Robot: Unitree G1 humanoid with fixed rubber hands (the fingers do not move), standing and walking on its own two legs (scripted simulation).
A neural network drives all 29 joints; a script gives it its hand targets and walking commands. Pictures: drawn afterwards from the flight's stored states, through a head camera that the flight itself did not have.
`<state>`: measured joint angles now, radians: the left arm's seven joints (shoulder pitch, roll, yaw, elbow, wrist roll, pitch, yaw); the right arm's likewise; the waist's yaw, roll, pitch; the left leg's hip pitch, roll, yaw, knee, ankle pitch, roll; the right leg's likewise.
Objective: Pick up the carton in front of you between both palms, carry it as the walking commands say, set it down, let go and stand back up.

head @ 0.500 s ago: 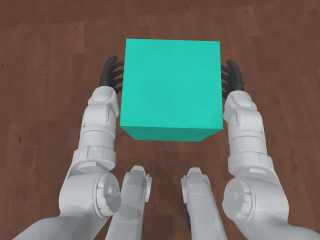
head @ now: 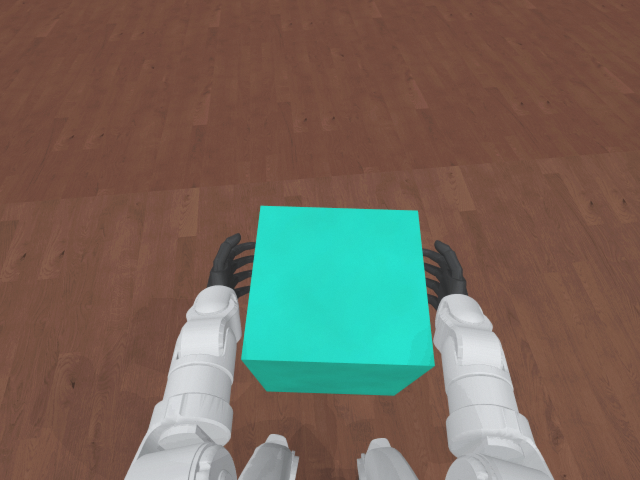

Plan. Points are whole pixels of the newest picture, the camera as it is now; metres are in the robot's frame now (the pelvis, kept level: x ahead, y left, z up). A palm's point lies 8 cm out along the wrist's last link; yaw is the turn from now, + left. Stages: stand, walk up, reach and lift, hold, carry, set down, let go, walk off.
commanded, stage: reach and lift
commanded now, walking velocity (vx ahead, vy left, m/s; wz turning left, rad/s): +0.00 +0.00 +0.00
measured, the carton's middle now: (334, 310) +0.37 +0.00 -0.10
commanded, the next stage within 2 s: hold in 1.42 s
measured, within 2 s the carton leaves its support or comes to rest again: neither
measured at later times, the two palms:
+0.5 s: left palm (189, 276) +0.32 +0.15 +0.10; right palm (495, 286) +0.32 -0.15 +0.10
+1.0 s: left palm (186, 271) +0.32 +0.15 +0.11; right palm (499, 281) +0.32 -0.15 +0.11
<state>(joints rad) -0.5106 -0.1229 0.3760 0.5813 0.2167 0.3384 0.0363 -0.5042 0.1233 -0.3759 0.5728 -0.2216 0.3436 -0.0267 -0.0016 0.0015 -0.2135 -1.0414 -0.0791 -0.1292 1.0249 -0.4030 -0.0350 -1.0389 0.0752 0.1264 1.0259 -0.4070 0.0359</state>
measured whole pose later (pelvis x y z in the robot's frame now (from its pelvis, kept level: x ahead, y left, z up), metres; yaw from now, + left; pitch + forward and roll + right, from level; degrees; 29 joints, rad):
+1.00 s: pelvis +0.02 +0.00 +0.08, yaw +0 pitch -4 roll +0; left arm -0.31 -0.16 0.29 0.35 0.30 0.63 -0.01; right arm -0.31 0.16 -0.29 0.35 -0.30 0.64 0.02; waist 0.00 0.00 0.00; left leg -0.14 -0.04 -0.14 0.41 -0.21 -0.02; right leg -0.13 0.03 0.14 0.41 -0.21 0.02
